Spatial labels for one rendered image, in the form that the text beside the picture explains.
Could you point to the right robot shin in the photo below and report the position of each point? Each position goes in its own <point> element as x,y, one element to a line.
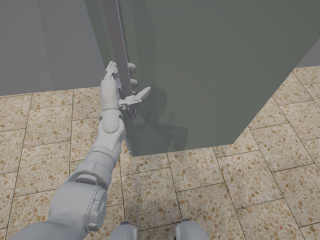
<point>185,219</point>

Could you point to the handle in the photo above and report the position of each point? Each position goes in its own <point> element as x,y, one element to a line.
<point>112,17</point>

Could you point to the right robot thigh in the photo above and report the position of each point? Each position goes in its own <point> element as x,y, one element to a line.
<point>190,230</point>

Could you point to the robot left hand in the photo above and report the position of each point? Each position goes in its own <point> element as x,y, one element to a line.
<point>110,87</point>

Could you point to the robot left forearm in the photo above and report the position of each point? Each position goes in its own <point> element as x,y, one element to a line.
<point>101,159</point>

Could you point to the robot left upper arm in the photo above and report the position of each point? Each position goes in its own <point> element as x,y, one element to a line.
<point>77,209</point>

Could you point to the fridge door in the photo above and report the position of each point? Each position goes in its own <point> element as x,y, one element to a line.
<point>212,65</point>

